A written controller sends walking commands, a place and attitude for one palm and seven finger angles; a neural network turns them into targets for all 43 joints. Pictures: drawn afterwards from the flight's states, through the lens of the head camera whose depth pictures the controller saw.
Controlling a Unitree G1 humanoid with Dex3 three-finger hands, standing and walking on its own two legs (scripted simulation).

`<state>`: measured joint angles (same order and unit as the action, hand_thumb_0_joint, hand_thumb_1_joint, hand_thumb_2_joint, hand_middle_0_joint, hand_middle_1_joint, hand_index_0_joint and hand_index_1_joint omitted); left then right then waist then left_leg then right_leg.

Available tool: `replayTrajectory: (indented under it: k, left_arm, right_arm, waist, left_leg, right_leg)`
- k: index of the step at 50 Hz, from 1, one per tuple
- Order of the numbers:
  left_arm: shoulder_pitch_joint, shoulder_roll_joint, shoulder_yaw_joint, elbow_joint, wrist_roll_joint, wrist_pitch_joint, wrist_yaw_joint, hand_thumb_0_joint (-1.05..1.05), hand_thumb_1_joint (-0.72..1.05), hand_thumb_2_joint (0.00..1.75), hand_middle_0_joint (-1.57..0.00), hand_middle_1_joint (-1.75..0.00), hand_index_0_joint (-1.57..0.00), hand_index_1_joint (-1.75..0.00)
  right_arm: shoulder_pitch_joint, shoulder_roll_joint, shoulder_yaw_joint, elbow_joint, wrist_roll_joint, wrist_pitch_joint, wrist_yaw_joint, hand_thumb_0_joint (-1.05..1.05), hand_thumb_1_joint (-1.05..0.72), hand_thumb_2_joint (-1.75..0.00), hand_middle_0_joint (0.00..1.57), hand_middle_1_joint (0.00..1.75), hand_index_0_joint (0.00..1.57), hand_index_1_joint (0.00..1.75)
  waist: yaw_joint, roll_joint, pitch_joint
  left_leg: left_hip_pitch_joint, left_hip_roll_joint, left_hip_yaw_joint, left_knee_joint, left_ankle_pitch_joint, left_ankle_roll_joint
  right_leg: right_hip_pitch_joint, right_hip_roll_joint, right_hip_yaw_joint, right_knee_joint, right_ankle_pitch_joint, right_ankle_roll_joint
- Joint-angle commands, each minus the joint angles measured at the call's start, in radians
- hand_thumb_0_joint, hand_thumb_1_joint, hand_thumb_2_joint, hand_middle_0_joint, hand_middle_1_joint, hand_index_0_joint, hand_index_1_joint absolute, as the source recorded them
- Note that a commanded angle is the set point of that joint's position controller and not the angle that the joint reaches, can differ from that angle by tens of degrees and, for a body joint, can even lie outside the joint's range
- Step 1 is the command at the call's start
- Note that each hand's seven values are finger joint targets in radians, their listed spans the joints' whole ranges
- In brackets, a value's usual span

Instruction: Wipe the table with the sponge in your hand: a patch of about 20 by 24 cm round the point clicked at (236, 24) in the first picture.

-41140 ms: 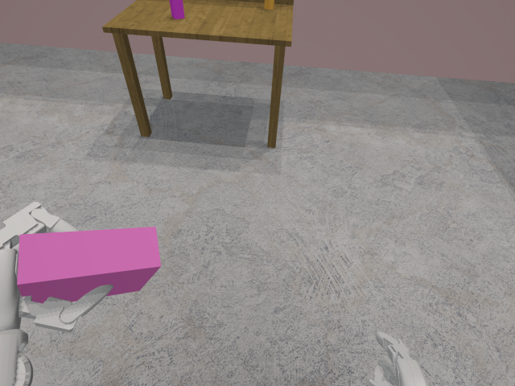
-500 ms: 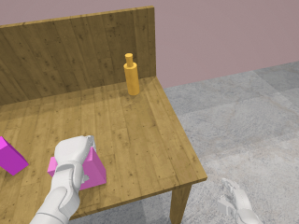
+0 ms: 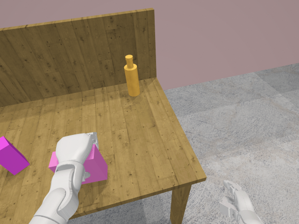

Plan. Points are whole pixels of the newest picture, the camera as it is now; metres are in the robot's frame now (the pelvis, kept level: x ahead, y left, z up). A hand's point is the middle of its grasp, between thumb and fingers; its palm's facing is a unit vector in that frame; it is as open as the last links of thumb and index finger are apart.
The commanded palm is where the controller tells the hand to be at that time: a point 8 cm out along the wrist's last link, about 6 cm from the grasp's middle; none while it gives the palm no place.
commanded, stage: move the sponge above the wiping area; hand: left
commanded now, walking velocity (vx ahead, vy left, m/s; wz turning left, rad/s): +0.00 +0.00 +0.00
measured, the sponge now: (84, 169) +0.26 +0.25 -0.02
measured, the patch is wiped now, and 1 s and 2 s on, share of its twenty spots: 0.05 0.05 0.05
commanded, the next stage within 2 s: lower the sponge onto the table in 1.78 s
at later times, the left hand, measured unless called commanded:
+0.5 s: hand (75, 150) +0.27 +0.26 +0.06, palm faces +0.05 -0.06 -1.00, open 9.1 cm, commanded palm +0.24 +0.25 +0.10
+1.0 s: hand (70, 155) +0.27 +0.28 +0.04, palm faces -0.03 -0.10 -0.99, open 9.1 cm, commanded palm +0.24 +0.25 +0.10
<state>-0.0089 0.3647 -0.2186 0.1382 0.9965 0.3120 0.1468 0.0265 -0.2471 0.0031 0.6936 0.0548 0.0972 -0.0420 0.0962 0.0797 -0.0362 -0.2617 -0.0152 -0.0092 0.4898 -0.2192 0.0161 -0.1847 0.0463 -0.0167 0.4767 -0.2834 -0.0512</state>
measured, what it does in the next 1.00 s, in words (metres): stands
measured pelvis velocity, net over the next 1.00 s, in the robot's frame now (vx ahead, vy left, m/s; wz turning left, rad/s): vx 0.00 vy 0.00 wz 0.00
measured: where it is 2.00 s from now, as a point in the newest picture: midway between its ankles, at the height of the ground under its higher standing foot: outside the picture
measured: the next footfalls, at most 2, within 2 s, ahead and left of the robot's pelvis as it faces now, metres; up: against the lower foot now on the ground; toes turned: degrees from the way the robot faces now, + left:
none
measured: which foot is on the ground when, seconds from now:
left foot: down 0.00-1.00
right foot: down 0.00-1.00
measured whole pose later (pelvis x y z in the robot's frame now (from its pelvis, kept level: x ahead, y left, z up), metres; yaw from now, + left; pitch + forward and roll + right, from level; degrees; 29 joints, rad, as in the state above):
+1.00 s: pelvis +0.00 +0.00 +0.00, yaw +0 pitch +0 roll +0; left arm -0.07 0.36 -0.17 0.22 0.94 0.48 0.13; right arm 0.02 -0.24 0.02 0.70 0.09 0.12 -0.03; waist 0.08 0.08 -0.05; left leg -0.26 -0.02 -0.01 0.46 -0.20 0.02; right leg -0.19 0.04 -0.02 0.46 -0.27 -0.04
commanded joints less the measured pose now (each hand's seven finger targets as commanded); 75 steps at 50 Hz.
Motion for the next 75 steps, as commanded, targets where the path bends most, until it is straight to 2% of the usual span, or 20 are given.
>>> replayTrajectory:
  k: [1,8,13,17,23,27,31,36,38,39,43,48,52,57,58,59,62,66,68,75]
  left_arm:
    - [-0.272,0.186,0.179,-0.145,0.008,0.064,0.087,0.00,0.10,1.30,-1.20,-1.60,-1.20,-1.60]
    - [-0.259,0.137,0.080,-0.067,-0.043,0.167,-0.038,0.00,0.10,1.30,-1.20,-1.60,-1.20,-1.60]
    - [-0.378,0.270,0.176,-0.245,-0.002,-0.011,-0.038,0.00,0.10,1.30,-1.20,-1.60,-1.20,-1.60]
    - [-0.318,0.260,0.222,-0.278,0.039,-0.085,0.059,0.00,0.10,1.30,-1.20,-1.60,-1.20,-1.60]
    - [-0.188,0.216,0.235,-0.039,-0.031,0.110,0.084,0.00,0.10,1.30,-1.20,-1.60,-1.20,-1.60]
    - [-0.238,0.131,0.086,-0.060,-0.053,0.186,-0.010,0.00,0.10,1.30,-1.20,-1.60,-1.20,-1.60]
    - [-0.292,0.142,0.065,-0.195,-0.037,0.076,-0.068,0.00,0.10,1.30,-1.20,-1.60,-1.20,-1.60]
    - [-0.368,0.245,0.186,-0.282,0.035,-0.082,0.025,0.00,0.10,1.30,-1.20,-1.60,-1.20,-1.60]
    - [-0.323,0.313,0.281,-0.239,0.042,-0.060,0.073,0.00,0.10,1.30,-1.20,-1.60,-1.20,-1.60]
    - [-0.327,0.233,0.222,-0.232,0.034,-0.042,0.086,0.00,0.10,1.30,-1.20,-1.60,-1.20,-1.60]
    - [-0.273,0.197,0.205,-0.080,-0.001,0.096,0.097,0.00,0.10,1.30,-1.20,-1.60,-1.20,-1.60]
    - [-0.233,0.092,0.057,-0.082,-0.042,0.187,-0.012,0.00,0.10,1.30,-1.20,-1.60,-1.20,-1.60]
    - [-0.320,0.155,0.076,-0.156,-0.014,0.099,-0.059,0.00,0.10,1.30,-1.20,-1.60,-1.20,-1.60]
    - [-0.403,0.253,0.194,-0.249,0.042,-0.055,0.037,0.00,0.10,1.30,-1.20,-1.60,-1.20,-1.60]
    - [-0.400,0.295,0.243,-0.239,0.042,-0.051,0.058,0.00,0.10,1.30,-1.20,-1.60,-1.20,-1.60]
    - [-0.400,0.216,0.185,-0.236,0.035,-0.045,0.071,0.00,0.10,1.30,-1.20,-1.60,-1.20,-1.60]
    - [-0.320,0.183,0.175,-0.139,0.014,0.028,0.091,0.00,0.10,1.30,-1.20,-1.60,-1.20,-1.60]
    - [-0.253,0.071,0.064,-0.048,-0.042,0.145,0.035,0.00,0.10,1.30,-1.20,-1.60,-1.20,-1.60]
    - [-0.249,0.110,0.082,-0.040,-0.044,0.172,-0.002,0.00,0.10,1.30,-1.20,-1.60,-1.20,-1.60]
    - [-0.365,0.225,0.150,-0.278,0.020,-0.007,0.001,0.00,0.10,1.30,-1.20,-1.60,-1.20,-1.60]
  right_arm:
    - [-0.218,-0.099,-0.029,-0.158,0.012,-0.050,-0.003,0.00,-0.90,-0.90,0.20,0.30,0.20,0.30]
    - [-0.246,-0.121,-0.014,-0.177,0.031,-0.021,-0.005,0.00,-0.90,-0.90,0.20,0.30,0.20,0.30]
    - [-0.188,-0.109,-0.028,-0.179,0.000,-0.055,-0.021,0.00,-0.90,-0.90,0.20,0.30,0.20,0.30]
    - [-0.167,-0.092,-0.045,-0.167,-0.014,-0.082,-0.022,0.00,-0.90,-0.90,0.20,0.30,0.20,0.30]
    - [-0.229,-0.121,-0.032,-0.141,0.024,-0.047,-0.011,0.00,-0.90,-0.90,0.20,0.30,0.20,0.30]
    - [-0.254,-0.122,-0.018,-0.176,0.036,-0.029,-0.011,0.00,-0.90,-0.90,0.20,0.30,0.20,0.30]
    - [-0.216,-0.110,-0.021,-0.192,0.017,-0.050,-0.011,0.00,-0.90,-0.90,0.20,0.30,0.20,0.30]
    - [-0.166,-0.093,-0.037,-0.167,-0.014,-0.085,-0.023,0.00,-0.90,-0.90,0.20,0.30,0.20,0.30]
    - [-0.167,-0.106,-0.044,-0.151,-0.012,-0.078,-0.023,0.00,-0.90,-0.90,0.20,0.30,0.20,0.30]
    - [-0.176,-0.095,-0.039,-0.160,-0.004,-0.076,-0.020,0.00,-0.90,-0.90,0.20,0.30,0.20,0.30]
    - [-0.232,-0.113,-0.032,-0.142,0.020,-0.052,-0.012,0.00,-0.90,-0.90,0.20,0.30,0.20,0.30]
    - [-0.243,-0.120,-0.021,-0.180,0.032,-0.026,0.001,0.00,-0.90,-0.90,0.20,0.30,0.20,0.30]
    - [-0.207,-0.113,-0.017,-0.188,0.015,-0.031,-0.005,0.00,-0.90,-0.90,0.20,0.30,0.20,0.30]
    - [-0.175,-0.093,-0.032,-0.167,-0.009,-0.065,-0.025,0.00,-0.90,-0.90,0.20,0.30,0.20,0.30]
    - [-0.169,-0.102,-0.035,-0.154,-0.009,-0.063,-0.026,0.00,-0.90,-0.90,0.20,0.30,0.20,0.30]
    - [-0.177,-0.090,-0.032,-0.163,-0.003,-0.067,-0.023,0.00,-0.90,-0.90,0.20,0.30,0.20,0.30]
    - [-0.201,-0.102,-0.035,-0.149,0.010,-0.059,-0.011,0.00,-0.90,-0.90,0.20,0.30,0.20,0.30]
    - [-0.235,-0.112,-0.023,-0.164,0.031,-0.032,-0.001,0.00,-0.90,-0.90,0.20,0.30,0.20,0.30]
    - [-0.230,-0.127,-0.022,-0.170,0.031,-0.018,0.000,0.00,-0.90,-0.90,0.20,0.30,0.20,0.30]
    - [-0.189,-0.096,-0.026,-0.188,-0.001,-0.050,-0.011,0.00,-0.90,-0.90,0.20,0.30,0.20,0.30]
  waist:
    - [0.008,-0.054,-0.211]
    - [-0.028,-0.125,-0.129]
    - [-0.019,-0.020,-0.254]
    - [0.005,0.045,-0.284]
    - [0.013,-0.108,-0.133]
    - [-0.020,-0.132,-0.146]
    - [-0.037,-0.060,-0.222]
    - [-0.011,0.020,-0.255]
    - [0.011,0.010,-0.237]
    - [0.002,-0.001,-0.231]
    - [0.012,-0.055,-0.175]
    - [-0.022,-0.091,-0.174]
    - [-0.032,-0.090,-0.209]
    - [-0.006,0.033,-0.265]
    - [-0.001,0.044,-0.252]
    - [-0.009,0.046,-0.239]
    - [0.005,0.005,-0.220]
    - [-0.015,-0.117,-0.166]
    - [-0.019,-0.132,-0.160]
    - [-0.010,0.015,-0.287]
  left_leg:
    - [0.135,-0.006,-0.057,-0.048,0.208,0.020]
    - [0.094,-0.025,-0.045,-0.059,0.130,0.037]
    - [0.157,-0.027,-0.047,-0.022,0.177,0.051]
    - [0.192,-0.014,-0.046,-0.005,0.261,0.034]
    - [0.084,-0.012,-0.042,-0.062,0.154,0.017]
    - [0.087,-0.021,-0.035,-0.059,0.141,0.033]
    - [0.137,-0.028,-0.039,-0.023,0.189,0.052]
    - [0.190,-0.009,-0.058,-0.014,0.231,0.041]
    - [0.176,-0.005,-0.067,-0.026,0.227,0.026]
    - [0.156,-0.001,-0.060,-0.037,0.219,0.024]
    - [0.125,0.002,-0.061,-0.074,0.167,0.010]
    - [0.111,-0.008,-0.058,-0.067,0.163,0.027]
    - [0.123,-0.018,-0.062,-0.042,0.167,0.044]
    - [0.185,-0.004,-0.072,-0.032,0.208,0.036]
    - [0.186,0.001,-0.084,-0.042,0.200,0.027]
    - [0.179,0.003,-0.075,-0.043,0.200,0.025]
    - [0.156,0.007,-0.072,-0.058,0.200,0.010]
    - [0.110,0.005,-0.063,-0.078,0.153,0.017]
    - [0.096,-0.006,-0.065,-0.079,0.138,0.024]
    - [0.178,-0.011,-0.073,-0.030,0.230,0.042]
  right_leg:
    - [-0.005,-0.022,0.085,-0.087,0.251,-0.028]
    - [-0.019,-0.032,0.106,-0.125,0.210,-0.011]
    - [0.013,-0.027,0.127,-0.098,0.271,-0.020]
    - [-0.007,-0.021,0.122,-0.074,0.323,-0.038]
    - [-0.006,-0.027,0.116,-0.112,0.220,-0.020]
    - [-0.002,-0.040,0.097,-0.115,0.230,-0.003]
    - [0.008,-0.037,0.093,-0.095,0.301,-0.008]
    - [-0.036,-0.018,0.104,-0.078,0.277,-0.032]
    - [-0.033,-0.008,0.120,-0.081,0.261,-0.041]
    - [-0.030,-0.016,0.088,-0.074,0.247,-0.033]
    - [-0.038,-0.017,0.083,-0.100,0.170,-0.028]
    - [-0.014,-0.026,0.072,-0.100,0.204,-0.018]
    - [-0.010,-0.027,0.071,-0.092,0.233,-0.015]
    - [-0.027,-0.014,0.088,-0.077,0.229,-0.034]
    - [-0.034,-0.004,0.098,-0.080,0.209,-0.041]
    - [-0.044,-0.011,0.072,-0.077,0.203,-0.035]
    - [-0.047,-0.015,0.065,-0.083,0.199,-0.033]
    - [-0.033,-0.025,0.049,-0.107,0.180,-0.014]
    - [-0.018,-0.022,0.070,-0.109,0.175,-0.018]
    - [0.015,-0.018,0.077,-0.067,0.274,-0.029]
